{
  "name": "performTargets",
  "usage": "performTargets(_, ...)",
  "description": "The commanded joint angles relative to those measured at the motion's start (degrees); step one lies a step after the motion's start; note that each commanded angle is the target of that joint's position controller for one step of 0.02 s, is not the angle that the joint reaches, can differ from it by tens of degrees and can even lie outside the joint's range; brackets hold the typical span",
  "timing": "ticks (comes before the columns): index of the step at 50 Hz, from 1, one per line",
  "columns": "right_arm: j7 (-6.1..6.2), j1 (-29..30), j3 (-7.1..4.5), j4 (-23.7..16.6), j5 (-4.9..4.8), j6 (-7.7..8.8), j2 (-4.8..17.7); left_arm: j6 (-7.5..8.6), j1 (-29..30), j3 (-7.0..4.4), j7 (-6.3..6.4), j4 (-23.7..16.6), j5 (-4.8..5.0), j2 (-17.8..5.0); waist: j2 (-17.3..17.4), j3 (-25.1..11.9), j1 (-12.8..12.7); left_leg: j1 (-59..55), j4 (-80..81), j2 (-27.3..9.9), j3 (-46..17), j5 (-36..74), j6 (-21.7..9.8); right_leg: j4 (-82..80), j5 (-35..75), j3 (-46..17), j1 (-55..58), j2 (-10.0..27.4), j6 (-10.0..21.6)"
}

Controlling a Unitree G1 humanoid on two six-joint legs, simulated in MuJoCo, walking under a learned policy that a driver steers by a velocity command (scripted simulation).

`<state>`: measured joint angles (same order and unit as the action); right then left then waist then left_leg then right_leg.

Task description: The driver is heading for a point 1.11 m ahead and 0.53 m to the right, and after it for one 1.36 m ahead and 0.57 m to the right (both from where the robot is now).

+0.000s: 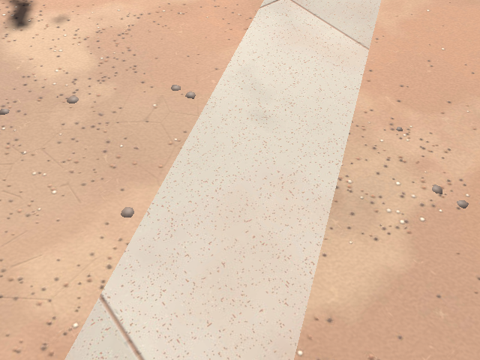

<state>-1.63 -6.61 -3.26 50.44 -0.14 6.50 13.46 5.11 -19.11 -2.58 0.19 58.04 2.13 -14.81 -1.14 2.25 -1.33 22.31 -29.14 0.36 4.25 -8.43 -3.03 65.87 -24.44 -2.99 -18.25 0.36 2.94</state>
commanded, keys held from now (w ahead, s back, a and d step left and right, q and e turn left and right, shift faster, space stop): w+e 0.32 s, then e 0.68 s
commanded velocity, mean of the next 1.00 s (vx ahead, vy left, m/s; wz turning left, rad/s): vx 0.27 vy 0.00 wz -0.51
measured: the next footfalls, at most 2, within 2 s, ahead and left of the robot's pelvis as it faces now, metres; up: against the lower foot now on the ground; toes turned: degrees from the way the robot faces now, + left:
right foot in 0.46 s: +0.39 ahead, -0.16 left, +0.00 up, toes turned -16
left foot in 0.98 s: +0.51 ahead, +0.01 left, +0.00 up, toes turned -39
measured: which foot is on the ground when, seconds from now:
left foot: down 0.00-0.44, up 0.46-0.96, down 0.98-1.00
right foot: up 0.00-0.44, down 0.46-0.98, up 1.00-1.00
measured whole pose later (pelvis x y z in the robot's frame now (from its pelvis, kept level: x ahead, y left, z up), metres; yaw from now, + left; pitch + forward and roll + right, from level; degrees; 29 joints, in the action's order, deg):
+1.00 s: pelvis +0.38 -0.06 +0.00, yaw -33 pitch +3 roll +0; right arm 1.6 -7.1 -3.7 43.0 0.2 2.7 16.0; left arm -2.6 -9.6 -4.9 2.2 39.1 0.9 -17.7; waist -1.2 0.4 -0.9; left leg 20.2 -29.1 1.6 -4.9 -11.8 1.3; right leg 34.4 -16.2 -13.9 -20.9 -9.2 2.7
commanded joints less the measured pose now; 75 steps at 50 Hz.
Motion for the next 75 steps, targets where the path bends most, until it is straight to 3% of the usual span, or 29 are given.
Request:
performTargets(1,0.12,-4.6,-0.97,-0.5,0.88,0.84,4.6,0.37,0.8,-1.93,0.57,-3.6,0.06,-5.6,5.2,-5.1,1.9,-17.7,17.5,-16.0,-17.0,4.5,-7.8,2.7,7.4,-3.8,-16.7,7.1,0.6)
performTargets(6,1.24,-6.9,-1.75,1.7,1.32,1.28,6.6,-2.3,3.0,-2.26,0.52,-5.1,-0.19,-2.7,4.5,-0.8,0.6,-13.9,22.3,-15.0,-6.9,9.8,-8.1,-3.9,15.7,-4.7,-20.1,7.6,-0.5)
performTargets(12,2.91,-9.2,-1.97,2.3,0.93,0.48,7.9,-1.78,12.7,-1.97,-1.04,-9.0,-1.03,-1.6,3.7,1.9,3.0,-17.3,23.7,-13.8,2.3,12.0,-5.9,-20.7,29.4,-0.5,-22.2,6.3,-1.1)
performTargets(18,3.65,-12.6,-2.63,3.2,0.01,-2.13,9.6,-1.77,21.1,-1.33,-3.37,-14.8,-1.25,-0.7,3.5,4.5,4.6,-27.2,15.7,-16.6,7.4,29.5,-4.7,-29.4,22.6,6.2,-23.7,3.9,0.8)
performTargets(20,4.4,-10.8,-3.09,2.0,-0.51,-3.19,11.5,-1.75,17.0,-2.39,-4.01,-15.3,-1.41,-2.9,6.5,0.0,1.6,-27.5,6.6,-16.2,8.7,49.6,-3.0,-29.4,18.0,9.9,-14.9,-0.4,2.3)
performTargets(22,4.67,-8.1,-3.21,0.5,-1.11,-3.77,12.5,-1.53,3.2,-5.06,-3.69,-12.5,-1.05,-8.2,6.3,-7.7,-5.7,-22.8,-12.3,-13.1,9.3,49.7,0.1,-36.2,23.4,9.8,3.6,-4.5,5.4)
performTargets(23,4.4,-8.8,-2.74,-0.8,-0.16,-3.05,11.4,-1.86,-1.9,-6.62,-2.16,-11.7,-1.57,-13.1,-0.4,-12.3,-7.5,-10.0,-29.5,-9.4,9.2,26.5,4.0,-37.6,41.7,-0.4,18.8,2.1,8.7)
performTargets(24,3.22,-14.6,-0.7,-2.3,3.08,-1.69,3.7,-2.25,0.8,-6.63,-1.11,-13.1,-2.69,-18.1,-13.9,-18.5,0.4,10.4,-49.8,1.1,3.8,-33.0,7.5,-30.9,75.3,-22.6,35.9,16.5,17.6)
performTargets(25,2.29,-15.6,-0.65,-2.8,0.48,-0.26,6.5,-2.16,-1.3,-5.97,-1.69,-15.1,-3.32,-16.4,-7.2,-31.6,-2.5,13.5,-57.0,2.2,-9.2,-34.1,7.1,-37.1,66.2,-34.8,40.0,22.4,24.5)
performTargets(26,2.28,-8.6,-1.31,-4.4,-1.77,0.04,8.5,-2.16,1.7,-5.37,-1.81,-16.0,-2.8,-13.2,-2.6,-24.8,-3.6,16.9,-55.6,-0.4,-10.3,-28.2,5.8,-39.8,59.0,-27.7,34.2,18.9,21.6)
performTargets(27,2.86,-6.0,-1.38,-5.0,-1.5,-0.31,8.6,-2.14,6.3,-4.76,-1.66,-16.4,-1.19,-10.5,0.9,-15.7,-1.8,18.8,-50.5,-2.6,-8.9,-22.5,5.5,-41.9,51.6,-21.2,25.0,15.4,18.0)
performTargets(29,4.17,-6.2,-2.29,-4.7,0.26,-2.3,9.8,-2.54,11.1,-3.98,-1.17,-17.9,-1.35,-8.1,2.3,-9.6,2.0,12.5,-44.2,-5.1,-9.1,-17.7,5.9,-45.5,45.9,-16.3,9.5,11.9,15.4)
performTargets(32,4.79,-7.6,-2.22,-5.9,0.86,-4.08,7.9,-2.58,11.0,-4.42,-0.74,-18.3,-2.48,-9.8,-1.0,-9.6,3.7,8.3,-37.8,-3.9,-8.3,-14.5,6.7,-46.5,49.5,-13.2,2.6,9.3,14.7)
performTargets(38,5.29,-1.3,-1.96,-9.0,0.78,-5.36,7.8,-4.93,10.1,-4.56,1.46,-19.6,-1.23,-11.0,-4.2,-10.8,1.7,11.5,-24.6,-2.0,-10.1,-6.5,8.7,-45.9,30.2,-16.4,4.5,6.7,10.7)
performTargets(45,4.0,2.0,-1.86,-11.3,0.08,-3.63,8.4,-6.47,9.5,-4.46,2.0,-21.2,-1.6,-11.0,-7.8,-9.0,0.0,6.4,-10.4,1.1,-11.2,-9.2,7.7,-42.2,27.5,-24.4,7.3,6.6,9.6)
performTargets(48,3.01,-2.9,-2.31,-10.3,-0.27,-2.66,9.0,-7.16,11.7,-4.06,2.15,-22.8,-0.71,-10.4,-7.9,-9.2,3.3,-4.1,5.8,1.0,-9.7,-0.9,5.6,-38.0,31.4,-25.7,6.8,4.1,6.7)
performTargets(49,3.0,-4.5,-3.01,-10.0,0.24,-2.62,11.3,-7.37,10.7,-3.51,2.31,-23.4,-0.84,-8.5,-5.0,-10.2,3.0,-11.7,8.9,-4.8,-12.9,6.0,3.6,-33.8,22.4,-23.5,2.3,1.2,4.0)
performTargets(50,3.51,-2.6,-3.73,-11.3,1.29,-3.31,15.4,-7.31,6.0,-2.63,2.15,-23.5,-1.63,-4.9,10.2,-11.1,-1.2,-18.6,7.9,-17.9,-23.9,23.5,-2.3,-21.3,-2.1,-13.5,-6.0,-6.7,0.4)
performTargets(51,3.12,-4.4,-3.82,-11.1,3.23,-3.82,15.3,-6.52,6.9,-3.89,1.87,-25.1,-1.41,-9.2,19.8,-10.0,0.0,-18.8,9.4,-25.1,-35.7,32.4,-12.2,-10.0,-15.7,-7.7,-16.5,-10.4,-2.5)
performTargets(52,3.04,-3.1,-3.33,-12.3,2.56,-3.88,12.7,-6.22,5.6,-5.26,1.62,-23.7,-1.69,-13.6,13.2,-9.5,0.0,-18.4,8.5,-24.9,-31.9,31.9,-13.1,-0.2,-12.5,-7.7,-18.1,-6.4,-4.4)
performTargets(54,3.38,-0.4,-2.39,-13.4,1.1,-4.43,9.1,-7.55,5.3,-5.54,1.84,-21.5,-0.94,-12.3,7.6,-7.7,-0.3,-17.4,6.6,-17.3,-20.3,26.7,-8.1,5.2,-5.7,-5.9,-18.8,-4.7,-6.9)
performTargets(62,4.38,-2.0,-3.72,-13.6,0.89,-6.49,12.7,-8.21,12.0,-3.33,0.38,-26.8,-0.88,-6.3,12.5,-7.7,3.4,-17.9,9.4,-16.7,-9.4,20.8,-9.4,-12.0,1.3,2.2,-12.6,0.5,-8.6)
performTargets(65,3.48,-1.8,-3.97,-13.2,-0.05,-6.44,13.7,-8.33,11.2,-3.36,-0.27,-27.0,-1.19,-6.7,13.2,-7.9,3.4,-15.4,9.0,-17.4,-8.8,18.8,-9.5,-20.6,1.2,4.3,-5.3,-0.1,-6.7)
performTargets(68,2.59,-1.4,-3.65,-12.5,-1.84,-6.32,13.5,-8.16,6.7,-3.46,-1.1,-25.1,-1.07,-6.1,11.5,-7.6,0.9,-9.0,8.5,-16.5,-8.4,-3.6,-7.0,-36.1,8.8,7.0,6.1,-1.8,-2.5)
performTargets(70,1.58,-2.8,-1.32,-11.4,-0.43,-5.72,6.9,-7.54,-1.0,-3.9,-0.76,-22.2,-0.84,-7.1,3.2,-8.7,-1.6,4.0,-2.3,-11.2,-2.7,-19.4,-0.5,-43.1,7.5,-0.4,22.9,1.9,0.7)
performTargets(71,0.76,-0.9,0.37,-14.1,1.84,-5.11,2.3,-7.01,-3.6,-4.64,0.0,-22.7,-1.53,-13.1,-13.4,-8.5,-1.3,19.1,-22.1,-4.3,3.6,-30.5,5.0,-47.7,3.4,-22.8,28.1,17.5,7.1)
performTargets(72,1.39,3.7,-1.63,-15.9,-0.48,-4.21,8.9,-5.24,-5.0,-5.33,-0.65,-22.9,-2.97,-16.2,-12.0,-5.0,-5.0,24.6,-30.4,-3.0,-4.3,-29.0,4.5,-54.5,-6.0,-34.4,18.4,22.7,15.9)
performTargets(73,1.54,4.5,-2.69,-15.9,-1.97,-3.83,11.9,-3.81,-2.2,-4.48,-0.73,-22.6,-2.83,-13.6,-10.0,0.4,-3.5,26.8,-33.0,-5.1,-6.3,-22.8,3.5,-56.5,-13.8,-31.2,16.4,20.4,14.8)
performTargets(75,1.64,1.3,-3.25,-13.1,-0.84,-3.31,12.2,-2.54,2.2,-3.02,-0.25,-22.3,-2.04,-9.8,-9.5,2.9,-0.9,26.3,-32.1,-6.6,-6.7,-12.0,2.7,-57.4,-10.6,-22.7,14.8,15.3,10.2)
